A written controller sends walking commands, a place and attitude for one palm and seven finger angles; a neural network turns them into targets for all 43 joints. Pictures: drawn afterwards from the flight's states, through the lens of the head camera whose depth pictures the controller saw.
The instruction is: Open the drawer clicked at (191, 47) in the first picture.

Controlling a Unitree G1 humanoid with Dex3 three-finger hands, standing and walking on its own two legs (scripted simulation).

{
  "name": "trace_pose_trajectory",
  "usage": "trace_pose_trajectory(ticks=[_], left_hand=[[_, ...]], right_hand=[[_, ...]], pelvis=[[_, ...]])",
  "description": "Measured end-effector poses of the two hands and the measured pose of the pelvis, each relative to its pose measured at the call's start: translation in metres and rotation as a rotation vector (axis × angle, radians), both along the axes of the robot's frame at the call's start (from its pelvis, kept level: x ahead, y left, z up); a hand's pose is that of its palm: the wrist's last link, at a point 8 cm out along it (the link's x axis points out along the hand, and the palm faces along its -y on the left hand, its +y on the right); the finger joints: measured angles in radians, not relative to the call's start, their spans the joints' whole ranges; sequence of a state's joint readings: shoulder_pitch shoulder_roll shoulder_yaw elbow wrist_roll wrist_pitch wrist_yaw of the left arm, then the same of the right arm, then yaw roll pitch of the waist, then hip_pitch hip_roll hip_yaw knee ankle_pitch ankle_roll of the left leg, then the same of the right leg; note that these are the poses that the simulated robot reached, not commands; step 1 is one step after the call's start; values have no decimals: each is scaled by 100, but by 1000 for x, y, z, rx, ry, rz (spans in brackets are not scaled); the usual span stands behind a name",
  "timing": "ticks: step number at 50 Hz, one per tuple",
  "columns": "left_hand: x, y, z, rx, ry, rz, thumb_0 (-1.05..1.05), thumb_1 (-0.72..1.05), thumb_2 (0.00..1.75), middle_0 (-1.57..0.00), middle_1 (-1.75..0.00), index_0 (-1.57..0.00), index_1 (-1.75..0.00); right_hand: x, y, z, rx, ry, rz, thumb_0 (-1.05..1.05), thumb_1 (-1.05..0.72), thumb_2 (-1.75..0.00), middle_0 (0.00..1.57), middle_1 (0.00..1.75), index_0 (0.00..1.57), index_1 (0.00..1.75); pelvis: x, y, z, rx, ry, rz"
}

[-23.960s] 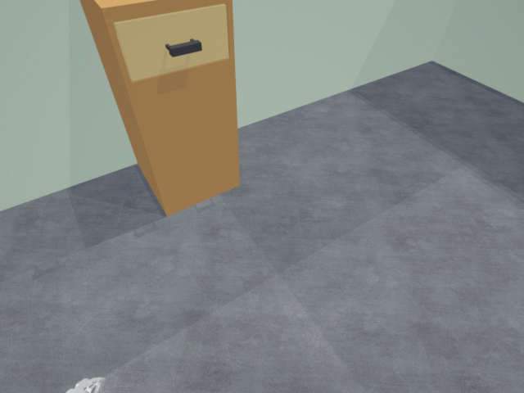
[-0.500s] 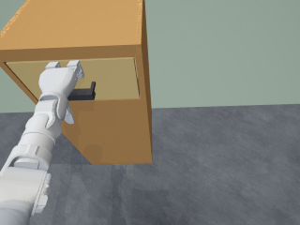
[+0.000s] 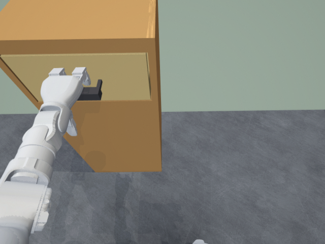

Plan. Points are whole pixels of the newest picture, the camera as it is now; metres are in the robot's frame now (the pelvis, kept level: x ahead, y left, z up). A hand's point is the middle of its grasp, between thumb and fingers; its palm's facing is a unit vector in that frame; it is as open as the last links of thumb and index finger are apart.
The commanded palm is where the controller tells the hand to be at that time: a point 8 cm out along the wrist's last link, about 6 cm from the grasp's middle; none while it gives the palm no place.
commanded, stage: lower the fingers behind the handle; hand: left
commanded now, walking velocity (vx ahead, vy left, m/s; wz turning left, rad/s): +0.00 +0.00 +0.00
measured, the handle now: (82, 88) +0.51 +0.24 +0.05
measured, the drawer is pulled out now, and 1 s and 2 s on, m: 0.00 0.00 0.00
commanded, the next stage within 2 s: lift the fingers back up to retry in 0.60 s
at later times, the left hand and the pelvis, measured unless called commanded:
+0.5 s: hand (72, 104) +0.45 +0.25 +0.06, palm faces -0.01 +0.01 -1.00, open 13.8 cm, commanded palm +0.43 +0.25 +0.09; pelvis -0.01 +0.00 +0.00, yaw -1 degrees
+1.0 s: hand (71, 101) +0.45 +0.25 +0.07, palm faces -0.02 -0.02 -1.00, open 13.8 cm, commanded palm +0.42 +0.25 +0.13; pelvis +0.00 +0.00 +0.00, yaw -1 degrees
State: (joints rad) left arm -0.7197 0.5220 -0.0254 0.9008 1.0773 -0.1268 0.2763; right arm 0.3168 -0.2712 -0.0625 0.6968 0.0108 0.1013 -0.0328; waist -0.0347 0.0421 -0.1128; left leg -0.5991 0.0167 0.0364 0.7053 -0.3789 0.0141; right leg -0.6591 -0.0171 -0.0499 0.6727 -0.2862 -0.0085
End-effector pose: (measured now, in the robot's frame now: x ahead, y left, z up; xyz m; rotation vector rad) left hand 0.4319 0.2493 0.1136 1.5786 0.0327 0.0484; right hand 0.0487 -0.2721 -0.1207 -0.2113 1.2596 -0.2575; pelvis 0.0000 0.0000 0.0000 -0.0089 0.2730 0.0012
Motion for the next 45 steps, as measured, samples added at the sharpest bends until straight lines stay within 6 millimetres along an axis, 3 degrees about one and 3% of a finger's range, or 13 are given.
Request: trace_pose_trajectory(ticks=[10, 21, 45], left_hand=[[8, -3, 3, 11, 46, 44, 0, -49, 30, -32, -133, -32, -120], [0, 1, 0, -2, 38, 3, 0, -49, 30, -25, -130, -32, -120], [-1, 0, 2, -14, 50, 16, 0, -49, 30, -26, -123, -32, -120]], right_hand=[[-16, 9, -2, 22, -3, -35, 0, -91, -90, 20, 30, 20, 30], [-27, 2, 0, -10, 4, -38, 0, -91, -90, 20, 30, 20, 30], [-14, 11, 0, 12, -22, -37, 0, -91, -90, 20, 30, 20, 30]], pelvis=[[-5, 1, 0, 3, -6, -16], [-11, 2, -3, 3, 2, -23], [-5, 4, 1, 0, -18, -18]])
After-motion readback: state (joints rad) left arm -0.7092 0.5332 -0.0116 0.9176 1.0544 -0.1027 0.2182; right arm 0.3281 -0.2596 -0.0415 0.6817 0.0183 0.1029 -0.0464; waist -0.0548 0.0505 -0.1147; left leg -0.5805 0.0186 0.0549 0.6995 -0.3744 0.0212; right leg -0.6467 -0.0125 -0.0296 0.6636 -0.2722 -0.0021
